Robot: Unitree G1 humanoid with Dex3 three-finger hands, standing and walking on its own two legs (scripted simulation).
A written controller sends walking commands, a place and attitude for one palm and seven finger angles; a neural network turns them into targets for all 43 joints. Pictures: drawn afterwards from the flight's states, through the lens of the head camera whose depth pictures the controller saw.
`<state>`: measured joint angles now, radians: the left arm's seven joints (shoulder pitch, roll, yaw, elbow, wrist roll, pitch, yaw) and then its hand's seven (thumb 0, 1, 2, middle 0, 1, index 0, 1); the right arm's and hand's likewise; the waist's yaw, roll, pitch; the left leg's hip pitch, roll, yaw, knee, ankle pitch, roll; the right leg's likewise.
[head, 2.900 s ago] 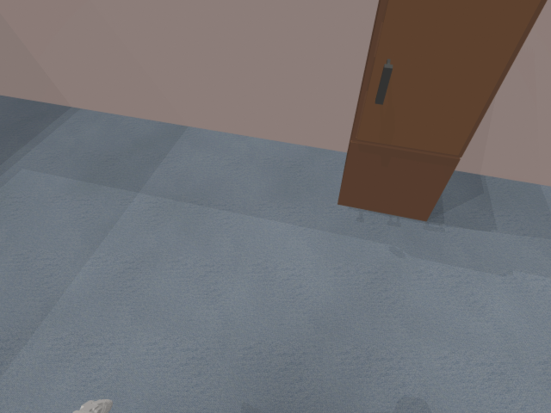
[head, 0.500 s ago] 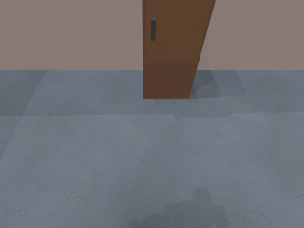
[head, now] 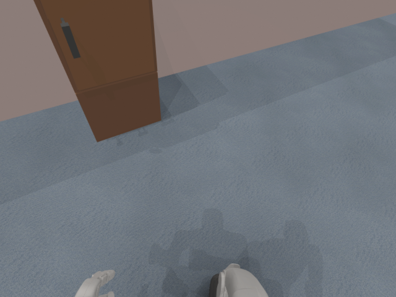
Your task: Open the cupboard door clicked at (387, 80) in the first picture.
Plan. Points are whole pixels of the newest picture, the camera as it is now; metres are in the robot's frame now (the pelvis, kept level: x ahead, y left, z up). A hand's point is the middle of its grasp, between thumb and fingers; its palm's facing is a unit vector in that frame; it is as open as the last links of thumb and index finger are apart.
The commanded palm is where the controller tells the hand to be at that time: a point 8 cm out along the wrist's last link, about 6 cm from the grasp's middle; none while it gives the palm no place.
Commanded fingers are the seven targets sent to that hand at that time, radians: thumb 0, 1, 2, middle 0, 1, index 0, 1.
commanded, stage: walk to a spot facing it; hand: left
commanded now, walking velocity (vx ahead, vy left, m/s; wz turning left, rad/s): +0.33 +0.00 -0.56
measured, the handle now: (69, 38) +0.99 +0.49 -0.07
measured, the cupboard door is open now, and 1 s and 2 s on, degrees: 0 0 0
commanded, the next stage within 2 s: turn to face it in 0.84 s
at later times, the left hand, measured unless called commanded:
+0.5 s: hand (111, 240) +0.27 +0.21 -0.18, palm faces -0.10 -0.98 -0.19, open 7.3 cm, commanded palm none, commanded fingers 0.00 0.90 0.90 -0.20 -0.30 -0.20 -0.30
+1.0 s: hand (175, 147) +0.56 +0.06 -0.17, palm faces -0.51 -0.83 -0.22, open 7.4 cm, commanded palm none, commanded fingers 0.00 0.90 0.90 -0.20 -0.30 -0.20 -0.30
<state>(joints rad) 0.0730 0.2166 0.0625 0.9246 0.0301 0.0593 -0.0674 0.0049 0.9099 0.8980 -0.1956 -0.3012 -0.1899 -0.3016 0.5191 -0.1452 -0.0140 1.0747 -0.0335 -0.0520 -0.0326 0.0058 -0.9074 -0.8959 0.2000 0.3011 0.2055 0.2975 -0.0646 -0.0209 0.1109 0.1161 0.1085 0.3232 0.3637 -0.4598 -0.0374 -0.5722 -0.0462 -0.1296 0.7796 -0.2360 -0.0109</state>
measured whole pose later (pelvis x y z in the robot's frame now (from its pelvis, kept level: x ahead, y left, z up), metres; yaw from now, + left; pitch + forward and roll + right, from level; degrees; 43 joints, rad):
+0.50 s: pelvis +0.21 +0.01 +0.00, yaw -13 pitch -1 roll -2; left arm 0.32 0.24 0.08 0.99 0.02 -0.01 -0.02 0.00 0.91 0.90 -0.20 -0.30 -0.20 -0.30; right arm 0.14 -0.18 -0.03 0.90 -0.03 -0.06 0.01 0.00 -0.91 -0.90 0.20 0.30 0.20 0.30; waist 0.05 -0.03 0.01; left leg -0.39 0.10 0.12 0.62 -0.22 -0.01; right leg -0.20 0.03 0.03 0.66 -0.42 -0.01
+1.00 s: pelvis +0.35 -0.04 -0.02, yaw -31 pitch +0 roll +0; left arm 0.10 0.20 0.07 0.92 0.02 0.00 -0.02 0.00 0.91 0.90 -0.20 -0.30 -0.19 -0.30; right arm 0.36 -0.20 -0.07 1.03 -0.02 0.02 -0.02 0.01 -0.91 -0.90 0.20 0.30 0.20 0.30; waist -0.04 0.02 0.12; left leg -0.22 0.21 0.29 0.93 -0.55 -0.07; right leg -0.42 -0.03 -0.15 0.69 -0.25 -0.06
